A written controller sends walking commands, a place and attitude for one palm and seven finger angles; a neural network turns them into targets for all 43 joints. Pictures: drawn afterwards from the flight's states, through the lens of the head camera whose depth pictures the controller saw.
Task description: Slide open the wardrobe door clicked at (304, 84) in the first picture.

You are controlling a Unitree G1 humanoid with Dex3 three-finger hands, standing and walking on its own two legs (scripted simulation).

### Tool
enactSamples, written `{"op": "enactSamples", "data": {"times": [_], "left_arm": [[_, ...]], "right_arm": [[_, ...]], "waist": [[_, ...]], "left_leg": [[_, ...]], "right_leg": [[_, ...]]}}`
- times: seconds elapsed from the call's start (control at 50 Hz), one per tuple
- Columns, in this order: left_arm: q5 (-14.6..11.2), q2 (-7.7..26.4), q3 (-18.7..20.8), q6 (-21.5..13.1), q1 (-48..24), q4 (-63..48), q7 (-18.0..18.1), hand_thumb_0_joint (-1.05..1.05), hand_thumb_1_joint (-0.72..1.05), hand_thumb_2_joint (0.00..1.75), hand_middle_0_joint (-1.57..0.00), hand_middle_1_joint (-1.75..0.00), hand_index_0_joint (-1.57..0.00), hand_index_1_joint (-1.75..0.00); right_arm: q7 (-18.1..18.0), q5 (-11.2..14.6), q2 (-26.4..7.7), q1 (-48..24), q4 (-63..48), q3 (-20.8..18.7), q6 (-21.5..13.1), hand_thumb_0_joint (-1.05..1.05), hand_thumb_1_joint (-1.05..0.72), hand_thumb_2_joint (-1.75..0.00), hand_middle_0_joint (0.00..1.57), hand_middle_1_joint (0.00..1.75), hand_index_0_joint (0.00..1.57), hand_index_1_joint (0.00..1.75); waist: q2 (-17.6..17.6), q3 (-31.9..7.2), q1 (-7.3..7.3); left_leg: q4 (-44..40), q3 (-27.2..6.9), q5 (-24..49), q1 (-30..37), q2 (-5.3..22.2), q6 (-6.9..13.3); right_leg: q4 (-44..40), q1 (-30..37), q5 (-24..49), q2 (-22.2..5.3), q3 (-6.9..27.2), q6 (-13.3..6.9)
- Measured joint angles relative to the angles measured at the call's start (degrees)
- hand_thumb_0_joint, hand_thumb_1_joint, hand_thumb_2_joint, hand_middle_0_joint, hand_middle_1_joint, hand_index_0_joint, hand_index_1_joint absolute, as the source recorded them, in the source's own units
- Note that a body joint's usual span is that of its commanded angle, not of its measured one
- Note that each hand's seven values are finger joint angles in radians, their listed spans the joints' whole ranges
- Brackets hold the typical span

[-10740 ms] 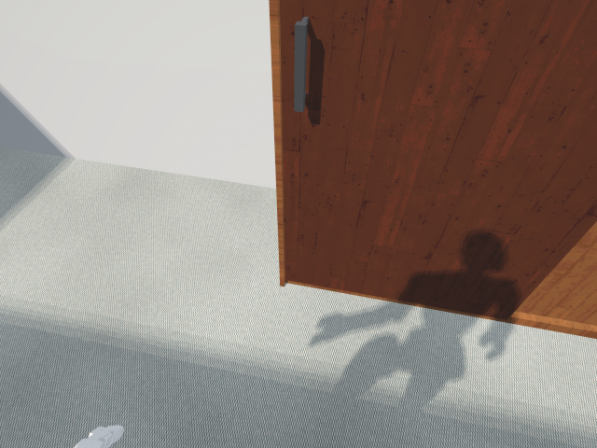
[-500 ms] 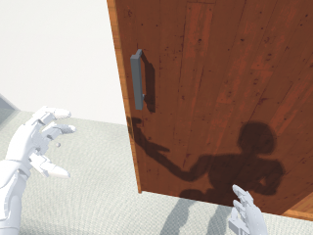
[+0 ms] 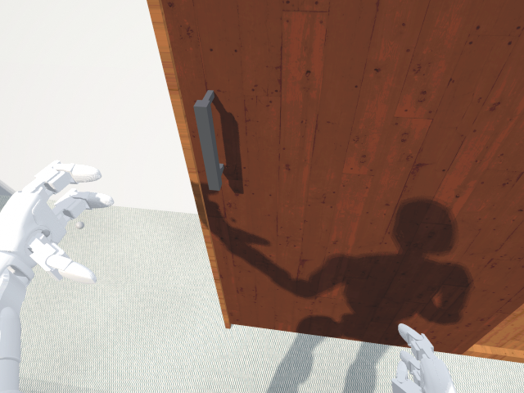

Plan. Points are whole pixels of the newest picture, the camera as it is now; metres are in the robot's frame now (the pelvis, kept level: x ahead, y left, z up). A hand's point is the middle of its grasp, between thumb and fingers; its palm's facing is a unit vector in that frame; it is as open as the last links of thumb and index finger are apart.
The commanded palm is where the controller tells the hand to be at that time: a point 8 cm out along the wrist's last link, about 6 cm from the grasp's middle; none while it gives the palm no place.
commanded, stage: raise the hand with hooked fingers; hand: left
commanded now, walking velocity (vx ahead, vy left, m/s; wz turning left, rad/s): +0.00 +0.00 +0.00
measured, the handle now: (212, 142) +0.49 +0.14 +0.14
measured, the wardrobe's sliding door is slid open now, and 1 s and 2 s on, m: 0.00 0.00 0.00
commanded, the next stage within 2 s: move the hooked fingers beside the handle in 0.22 s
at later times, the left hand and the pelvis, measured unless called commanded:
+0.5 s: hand (85, 217) +0.28 +0.27 +0.17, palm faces +0.01 -1.00 -0.06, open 14.0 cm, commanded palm +0.26 +0.31 +0.17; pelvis +0.00 +0.00 +0.00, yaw +1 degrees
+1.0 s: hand (129, 191) +0.34 +0.23 +0.16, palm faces -0.02 -1.00 -0.03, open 14.0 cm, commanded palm +0.32 +0.29 +0.16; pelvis +0.00 +0.00 +0.00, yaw +0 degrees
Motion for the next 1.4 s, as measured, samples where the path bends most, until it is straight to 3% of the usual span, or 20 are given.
{"op": "enactSamples", "data": {"times": [0.12,0.3,0.48,0.9,1.2,1.4], "left_arm": [[1.29,0.05,0.68,0.38,-1.43,0.48,2.25,-0.01,-0.5,0.3,-0.3,-1.2,-0.3,-1.2],[0.57,0.58,-0.21,1.14,-1.39,1.13,0.34,-0.01,-0.5,0.3,-0.3,-1.2,-0.3,-1.2],[1.39,-1.09,-2.48,0.56,-4.11,1.79,2.03,-0.01,-0.51,0.3,-0.3,-1.2,-0.3,-1.2],[4.68,-3.32,-6.95,1.47,-12.11,7.64,7.52,-0.01,-0.5,0.3,-0.3,-1.2,-0.3,-1.2],[5.48,-1.43,-5.76,-0.19,-18.11,16.27,7.8,-0.01,-0.5,0.3,-0.3,-1.2,-0.3,-1.2],[5.89,-2.21,-7.06,-1.33,-21.65,20.31,8.0,-0.01,-0.5,0.3,-0.3,-1.2,-0.3,-1.2]], "right_arm": [[-0.56,0.12,0.16,-0.09,-0.19,-0.06,-0.09,0.02,-0.9,-0.9,0.2,0.3,0.2,0.3],[-0.64,0.19,0.64,-1.06,-0.01,0.38,0.54,0.02,-0.9,-0.9,0.2,0.3,0.21,0.3],[-1.04,0.29,0.79,-0.85,0.25,0.55,0.48,0.02,-0.9,-0.9,0.2,0.3,0.21,0.3],[-0.91,0.19,0.82,0.09,1.09,0.15,2.08,0.02,-0.9,-0.9,0.2,0.3,0.21,0.3],[-1.05,0.15,0.32,0.78,1.47,-0.51,3.58,0.02,-0.9,-0.9,0.2,0.3,0.21,0.3],[-0.65,0.1,0.2,1.44,1.94,-0.82,4.48,0.02,-0.9,-0.9,0.2,0.3,0.21,0.3]], "waist": [[-0.12,0.71,0.48],[0.42,0.04,0.51],[0.36,0.46,0.92],[0.03,0.3,-0.89],[-0.66,-0.14,-1.99],[-0.9,-0.68,-2.58]], "left_leg": [[-0.17,-0.29,0.06,0.58,0.17,-0.21],[-0.46,-0.19,0.22,0.45,-0.09,-0.04],[-0.4,-0.67,0.43,0.45,-0.48,0.16],[-1.45,0.24,0.95,-0.01,-0.62,0.29],[-0.67,0.45,0.24,-1.48,-0.04,-0.05],[0.36,0.49,-0.37,-2.92,-0.13,0.07]], "right_leg": [[-0.47,0.8,0.13,0.22,-0.26,-0.19],[-0.41,0.5,0.13,-0.04,-0.16,0.02],[-0.57,0.85,0.27,-0.38,-0.65,0.17],[-0.53,-0.47,0.54,-0.55,0.29,0.25],[0.06,-2.02,0.05,0.0,0.58,-0.07],[1.11,-3.48,-0.56,-0.14,0.65,0.05]]}}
